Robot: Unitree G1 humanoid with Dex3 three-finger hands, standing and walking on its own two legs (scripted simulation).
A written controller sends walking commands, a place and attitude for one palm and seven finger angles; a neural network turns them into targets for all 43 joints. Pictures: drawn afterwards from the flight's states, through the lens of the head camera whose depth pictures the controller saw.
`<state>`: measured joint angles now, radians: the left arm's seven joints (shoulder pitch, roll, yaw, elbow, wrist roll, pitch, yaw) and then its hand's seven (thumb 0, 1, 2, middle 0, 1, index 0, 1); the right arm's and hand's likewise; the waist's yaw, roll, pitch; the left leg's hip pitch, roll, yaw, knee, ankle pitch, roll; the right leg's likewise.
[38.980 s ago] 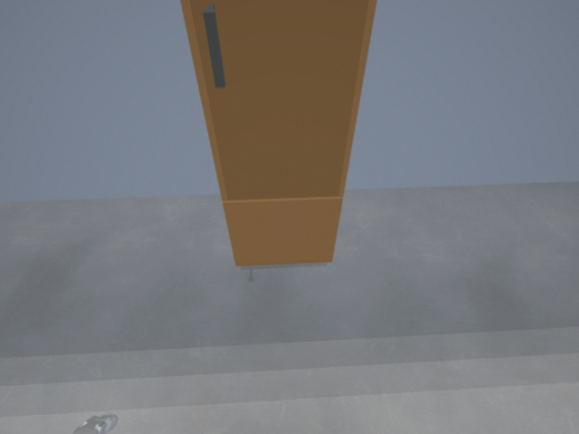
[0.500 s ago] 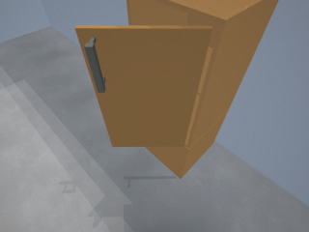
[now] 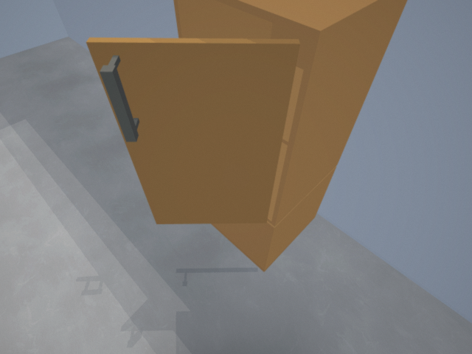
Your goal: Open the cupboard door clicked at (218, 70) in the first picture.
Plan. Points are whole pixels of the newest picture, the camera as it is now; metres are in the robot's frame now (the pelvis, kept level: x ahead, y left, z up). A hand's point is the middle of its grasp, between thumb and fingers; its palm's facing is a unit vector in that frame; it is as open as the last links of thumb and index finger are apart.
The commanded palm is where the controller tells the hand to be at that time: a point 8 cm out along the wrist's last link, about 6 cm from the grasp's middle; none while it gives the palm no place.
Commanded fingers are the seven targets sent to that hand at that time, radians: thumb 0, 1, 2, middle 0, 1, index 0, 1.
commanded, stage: come to a stop and stand still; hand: left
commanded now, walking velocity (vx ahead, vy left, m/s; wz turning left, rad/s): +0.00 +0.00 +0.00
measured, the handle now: (124, 100) +0.51 +0.25 +0.15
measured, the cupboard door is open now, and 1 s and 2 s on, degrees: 45 45 45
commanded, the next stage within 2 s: look again from close up in 0.62 s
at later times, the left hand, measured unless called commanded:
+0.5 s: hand out of the picture +0.02 +0.17 -0.17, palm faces +0.03 -0.98 -0.22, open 7.4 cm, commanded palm none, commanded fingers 0.00 0.90 0.90 -0.20 -0.30 -0.20 -0.30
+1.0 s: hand out of the picture +0.02 +0.17 -0.17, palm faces +0.04 -0.98 -0.21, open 7.4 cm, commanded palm none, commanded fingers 0.00 0.90 0.90 -0.20 -0.30 -0.20 -0.30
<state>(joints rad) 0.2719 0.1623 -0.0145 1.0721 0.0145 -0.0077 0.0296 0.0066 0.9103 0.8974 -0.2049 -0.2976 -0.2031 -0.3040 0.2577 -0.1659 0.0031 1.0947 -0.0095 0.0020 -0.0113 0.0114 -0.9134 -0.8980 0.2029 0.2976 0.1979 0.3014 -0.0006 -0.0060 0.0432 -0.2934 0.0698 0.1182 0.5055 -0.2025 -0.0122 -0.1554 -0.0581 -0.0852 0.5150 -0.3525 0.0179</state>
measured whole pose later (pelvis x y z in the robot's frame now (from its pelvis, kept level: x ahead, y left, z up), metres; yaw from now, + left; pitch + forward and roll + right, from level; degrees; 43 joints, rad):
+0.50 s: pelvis +0.02 -0.01 +0.00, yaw +0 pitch +0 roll +1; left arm 0.27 0.19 0.00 1.10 0.02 -0.01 0.03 0.00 0.91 0.90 -0.20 -0.30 -0.20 -0.30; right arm 0.19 -0.17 0.00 1.12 -0.01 0.00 -0.02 0.01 -0.91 -0.90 0.20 0.30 0.20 0.30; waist 0.02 -0.02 0.03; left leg -0.24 0.08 0.11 0.47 -0.21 -0.04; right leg -0.10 -0.04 -0.09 0.46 -0.36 0.00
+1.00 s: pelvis +0.02 -0.01 +0.00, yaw +1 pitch -1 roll +1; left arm 0.27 0.19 0.01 1.11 0.02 -0.01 0.02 0.00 0.91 0.90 -0.20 -0.30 -0.20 -0.30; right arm 0.21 -0.17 0.00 1.14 -0.01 0.00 -0.02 0.01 -0.91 -0.90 0.20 0.30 0.20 0.30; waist 0.02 -0.02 0.03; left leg -0.22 0.08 0.11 0.44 -0.20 -0.04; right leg -0.07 -0.04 -0.10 0.43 -0.35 0.00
